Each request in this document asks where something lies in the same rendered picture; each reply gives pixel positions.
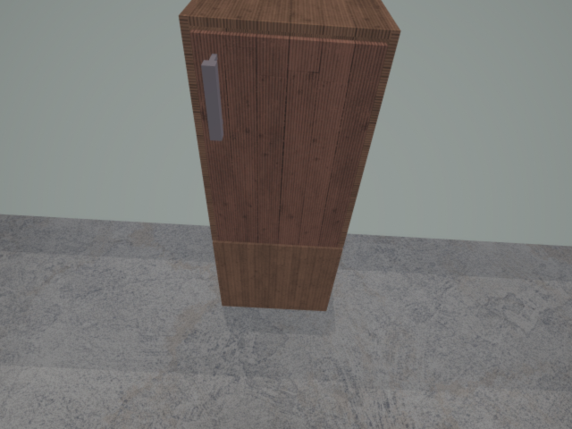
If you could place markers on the cupboard door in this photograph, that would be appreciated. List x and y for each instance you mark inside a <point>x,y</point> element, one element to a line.
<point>295,115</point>

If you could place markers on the handle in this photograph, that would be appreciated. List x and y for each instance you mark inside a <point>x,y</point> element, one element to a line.
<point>212,96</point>

